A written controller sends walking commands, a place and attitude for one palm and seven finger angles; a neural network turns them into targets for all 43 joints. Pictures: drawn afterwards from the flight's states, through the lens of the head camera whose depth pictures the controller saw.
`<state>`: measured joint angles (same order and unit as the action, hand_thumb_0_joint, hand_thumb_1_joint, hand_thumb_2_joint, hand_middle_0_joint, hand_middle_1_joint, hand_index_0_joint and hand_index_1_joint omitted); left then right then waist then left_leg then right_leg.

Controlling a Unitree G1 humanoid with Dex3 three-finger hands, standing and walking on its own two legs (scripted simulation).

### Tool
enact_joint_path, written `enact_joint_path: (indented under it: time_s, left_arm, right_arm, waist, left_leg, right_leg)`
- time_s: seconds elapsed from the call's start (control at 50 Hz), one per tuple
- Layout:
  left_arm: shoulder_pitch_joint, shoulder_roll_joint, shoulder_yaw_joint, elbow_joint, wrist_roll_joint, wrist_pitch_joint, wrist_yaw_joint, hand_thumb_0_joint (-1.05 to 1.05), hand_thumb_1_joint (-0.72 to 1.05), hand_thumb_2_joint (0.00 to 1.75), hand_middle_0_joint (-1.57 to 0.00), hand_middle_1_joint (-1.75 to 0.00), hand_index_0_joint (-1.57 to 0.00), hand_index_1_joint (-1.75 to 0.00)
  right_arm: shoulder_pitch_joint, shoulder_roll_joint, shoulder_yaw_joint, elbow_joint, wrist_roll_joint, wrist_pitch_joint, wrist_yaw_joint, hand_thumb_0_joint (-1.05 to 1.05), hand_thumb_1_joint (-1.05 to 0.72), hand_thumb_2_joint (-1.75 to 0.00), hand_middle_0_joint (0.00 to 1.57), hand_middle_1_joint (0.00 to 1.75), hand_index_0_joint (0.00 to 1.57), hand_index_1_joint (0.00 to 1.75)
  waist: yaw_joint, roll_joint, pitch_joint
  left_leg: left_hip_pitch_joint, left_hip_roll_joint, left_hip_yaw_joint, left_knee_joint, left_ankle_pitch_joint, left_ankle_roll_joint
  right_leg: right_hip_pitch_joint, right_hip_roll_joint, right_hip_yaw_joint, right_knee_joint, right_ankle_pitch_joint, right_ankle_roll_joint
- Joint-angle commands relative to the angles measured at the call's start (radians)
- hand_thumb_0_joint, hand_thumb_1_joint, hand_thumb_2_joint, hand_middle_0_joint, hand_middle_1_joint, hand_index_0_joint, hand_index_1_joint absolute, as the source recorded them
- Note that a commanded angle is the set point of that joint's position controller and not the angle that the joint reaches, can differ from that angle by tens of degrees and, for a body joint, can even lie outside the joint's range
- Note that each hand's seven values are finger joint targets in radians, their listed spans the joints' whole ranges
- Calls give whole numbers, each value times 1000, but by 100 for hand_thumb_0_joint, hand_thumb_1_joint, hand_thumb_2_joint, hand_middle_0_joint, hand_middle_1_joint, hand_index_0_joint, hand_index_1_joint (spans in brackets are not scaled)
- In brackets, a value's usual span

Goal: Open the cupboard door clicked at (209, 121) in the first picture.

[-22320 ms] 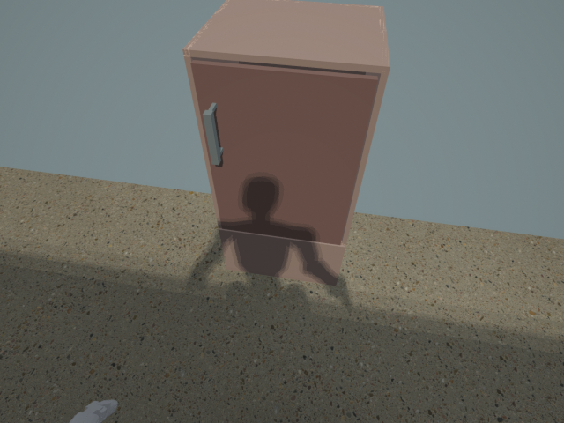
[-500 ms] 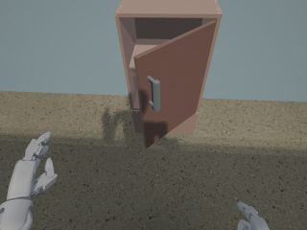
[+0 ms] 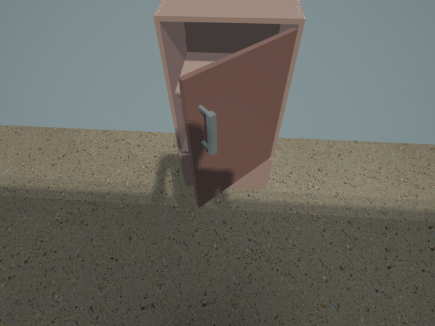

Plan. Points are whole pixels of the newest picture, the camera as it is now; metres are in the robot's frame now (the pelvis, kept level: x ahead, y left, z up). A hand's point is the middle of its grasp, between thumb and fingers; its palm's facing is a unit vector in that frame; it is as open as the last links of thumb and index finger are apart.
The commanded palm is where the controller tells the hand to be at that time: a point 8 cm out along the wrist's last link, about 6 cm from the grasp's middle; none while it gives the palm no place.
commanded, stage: let the arm hang, fingers relaxed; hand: left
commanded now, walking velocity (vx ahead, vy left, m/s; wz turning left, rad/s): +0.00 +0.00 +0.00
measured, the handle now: (207, 131) +0.62 +0.07 -0.05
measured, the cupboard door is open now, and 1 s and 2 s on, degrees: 44 44 44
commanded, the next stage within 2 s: look to check the result in 0.52 s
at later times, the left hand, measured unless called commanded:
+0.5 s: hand out of the picture +0.01 +0.17 -0.17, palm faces +0.03 -0.98 -0.18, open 7.3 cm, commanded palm none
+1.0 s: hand out of the picture +0.02 +0.16 -0.17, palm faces +0.03 -0.98 -0.18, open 7.4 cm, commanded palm none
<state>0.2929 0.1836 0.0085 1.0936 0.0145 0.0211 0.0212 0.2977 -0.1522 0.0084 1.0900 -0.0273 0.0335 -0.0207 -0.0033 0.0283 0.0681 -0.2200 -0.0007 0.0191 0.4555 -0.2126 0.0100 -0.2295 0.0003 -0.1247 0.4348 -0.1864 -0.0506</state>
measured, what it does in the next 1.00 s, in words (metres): stands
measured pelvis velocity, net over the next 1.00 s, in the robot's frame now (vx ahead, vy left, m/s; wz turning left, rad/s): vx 0.03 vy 0.00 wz -0.01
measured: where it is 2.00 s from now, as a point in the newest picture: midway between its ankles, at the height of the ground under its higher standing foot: outside the picture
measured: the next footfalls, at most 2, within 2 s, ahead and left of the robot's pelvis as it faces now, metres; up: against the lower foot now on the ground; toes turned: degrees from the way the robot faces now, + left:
none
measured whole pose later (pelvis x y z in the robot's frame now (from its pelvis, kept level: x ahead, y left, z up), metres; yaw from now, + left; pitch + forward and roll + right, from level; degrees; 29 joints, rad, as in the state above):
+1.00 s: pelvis +0.03 +0.00 +0.00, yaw -1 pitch -1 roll +0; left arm 0.27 0.12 0.01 1.15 0.01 -0.01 0.03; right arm 0.28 -0.12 0.01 1.15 -0.02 0.00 -0.04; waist 0.00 0.01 0.05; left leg -0.14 0.00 0.03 0.39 -0.23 0.01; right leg -0.17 0.00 -0.11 0.40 -0.21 -0.04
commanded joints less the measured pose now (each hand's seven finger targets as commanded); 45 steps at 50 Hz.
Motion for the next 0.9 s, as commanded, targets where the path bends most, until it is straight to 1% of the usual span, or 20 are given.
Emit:
enact_joint_path:
  time_s: [0.0, 0.04, 0.06, 0.08, 0.1, 0.14, 0.16, 0.24, 0.26, 0.34, 0.36, 0.4, 0.42, 0.48, 0.56, 0.64, 0.76, 0.8, 0.86, 0.88]
  left_arm:
    - [5, 92, 22, -19, -5, -25, 9, 0, 90, 90, -20, -30, -20, -30]
    - [12, 83, 23, -8, -5, -26, 11, 0, 90, 90, -20, -30, -20, -30]
    - [22, 82, 24, -2, -6, -26, 12, 0, 90, 90, -20, -30, -20, -30]
    - [20, 78, 23, 2, -6, -26, 13, 0, 90, 90, -20, -30, -20, -30]
    - [23, 76, 24, 4, -6, -26, 13, 0, 90, 90, -20, -30, -20, -30]
    - [24, 66, 24, 10, -6, -26, 14, 0, 90, 90, -20, -30, -20, -30]
    - [32, 66, 25, 13, -6, -26, 15, 0, 90, 90, -20, -30, -20, -30]
    - [31, 52, 26, 18, -7, -27, 15, 0, 90, 90, -20, -30, -20, -30]
    - [37, 51, 26, 18, -6, -28, 17, 0, 90, 90, -20, -30, -20, -30]
    - [37, 47, 26, 25, -7, -28, 15, 0, 90, 90, -20, -30, -20, -30]
    - [44, 44, 27, 23, -6, -30, 16, 0, 90, 90, -20, -30, -20, -30]
    - [40, 40, 23, 28, -7, -31, 15, 0, 90, 90, -20, -30, -20, -30]
    - [42, 36, 24, 27, -7, -32, 15, 0, 90, 90, -20, -30, -20, -30]
    - [42, 35, 22, 31, -7, -33, 15, 0, 90, 90, -20, -30, -20, -30]
    - [50, 35, 21, 34, -6, -35, 16, 0, 90, 90, -20, -30, -20, -30]
    - [50, 31, 19, 38, -6, -37, 15, 0, 90, 90, -20, -30, -20, -30]
    - [56, 31, 17, 41, -6, -38, 17, 0, 90, 90, -20, -30, -20, -30]
    - [49, 34, 17, 43, -6, -37, 16, 0, 90, 90, -20, -30, -20, -30]
    - [58, 34, 17, 42, -6, -40, 17, 0, 90, 90, -20, -30, -20, -30]
    - [54, 33, 17, 43, -6, -39, 17, 0, 90, 90, -20, -30, -20, -30]
  right_arm:
    - [78, -76, -12, -3, 1, -17, -6, 0, -90, -90, 20, 30, 20, 30]
    - [88, -68, -10, 8, 1, -19, -8, 0, -90, -90, 20, 30, 20, 30]
    - [88, -66, -10, 11, 2, -19, -9, 0, -90, -90, 20, 30, 20, 30]
    - [93, -59, -8, 18, 1, -20, -9, 0, -90, -90, 20, 30, 20, 30]
    - [98, -54, -8, 22, 1, -22, -10, 0, -90, -90, 20, 30, 20, 30]
    - [99, -48, -7, 29, 1, -23, -11, 0, -90, -90, 20, 30, 20, 30]
    - [97, -47, -7, 29, 2, -24, -12, 0, -90, -90, 20, 30, 20, 30]
    - [100, -34, -6, 35, 1, -30, -15, 0, -90, -90, 20, 30, 20, 30]
    - [101, -33, -8, 32, 3, -30, -16, 0, -90, -90, 20, 30, 20, 30]
    - [99, -30, -8, 36, 2, -32, -18, 0, -90, -90, 20, 30, 20, 30]
    - [100, -31, -10, 31, 4, -32, -19, 0, -90, -90, 20, 30, 20, 30]
    - [99, -30, -9, 34, 3, -33, -19, 0, -90, -90, 20, 30, 20, 30]
    - [102, -32, -9, 33, 3, -34, -20, 0, -90, -90, 20, 30, 20, 30]
    - [91, -37, -9, 31, 4, -37, -21, 0, -90, -90, 20, 30, 20, 30]
    - [85, -44, -9, 31, 7, -39, -22, 0, -90, -90, 20, 30, 20, 30]
    - [79, -46, -7, 34, 6, -41, -22, 0, -90, -90, 20, 30, 20, 30]
    - [68, -50, -6, 36, 7, -40, -23, 0, -90, -90, 20, 30, 20, 30]
    - [69, -46, -5, 39, 7, -41, -23, 0, -90, -90, 20, 30, 20, 30]
    - [66, -50, -5, 39, 7, -41, -23, 0, -90, -90, 20, 30, 20, 30]
    - [65, -48, -6, 41, 6, -42, -23, 0, -90, -90, 20, 30, 20, 30]
  waist:
    - [-5, -75, 13]
    - [-5, -74, 10]
    - [1, -73, 10]
    - [-2, -73, 13]
    - [-1, -66, 8]
    - [0, -49, 23]
    - [6, -42, 24]
    - [5, -17, 29]
    - [9, -27, 30]
    - [7, 8, 28]
    - [9, -10, 22]
    - [5, -19, 29]
    - [4, -18, 18]
    - [4, -3, 15]
    - [5, -26, 14]
    - [2, -17, 10]
    - [4, -35, 14]
    - [1, -32, 21]
    - [5, -37, 10]
    - [3, -33, 8]
  left_leg:
    - [-30, 63, -64, -92, -38, 23]
    - [-30, 66, -64, -99, -31, 24]
    - [-25, 66, -59, -94, -22, 25]
    - [-30, 66, -62, -99, -24, 25]
    - [-31, 65, -61, -103, -16, 25]
    - [-44, 69, -66, -114, -24, 24]
    - [-45, 70, -64, -114, -25, 24]
    - [-56, 73, -69, -129, -12, 23]
    - [-56, 76, -72, -128, -9, 24]
    - [-58, 75, -72, -136, -15, 23]
    - [-53, 77, -71, -131, -7, 23]
    - [-50, 76, -73, -133, -2, 22]
    - [-41, 77, -71, -131, 6, 22]
    - [-25, 85, -75, -134, 30, 23]
    - [-14, 87, -76, -135, 52, 23]
    - [3, 88, -75, -141, 71, 22]
    - [16, 89, -69, -137, 77, 22]
    - [10, 88, -70, -142, 76, 21]
    - [23, 88, -67, -136, 94, 21]
    - [24, 88, -68, -137, 96, 21]
  right_leg:
    - [-11, -130, 169, -165, -195, -5]
    - [-4, -128, 169, -160, -183, -4]
    - [-2, -127, 164, -161, -178, -3]
    - [0, -128, 165, -157, -177, -4]
    - [9, -127, 165, -152, -163, -3]
    - [9, -122, 160, -144, -153, -2]
    - [12, -121, 155, -143, -152, -1]
    - [31, -119, 153, -129, -108, -1]
    - [35, -115, 147, -128, -102, 0]
    - [45, -116, 149, -124, -86, 0]
    - [49, -115, 147, -126, -82, 1]
    - [44, -117, 147, -127, -78, 1]
    - [48, -117, 149, -127, -71, 1]
    - [51, -115, 139, -119, -35, 3]
    - [57, -113, 137, -117, -14, 4]
    - [61, -116, 136, -117, 8, 6]
    - [58, -114, 137, -121, 12, 7]
    - [62, -117, 137, -122, 12, 8]
    - [68, -116, 138, -124, 29, 7]
    - [71, -118, 139, -123, 34, 8]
